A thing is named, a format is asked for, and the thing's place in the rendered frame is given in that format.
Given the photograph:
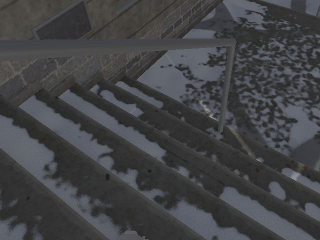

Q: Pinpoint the robot left shin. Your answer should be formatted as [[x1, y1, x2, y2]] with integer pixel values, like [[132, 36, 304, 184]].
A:
[[115, 230, 138, 240]]

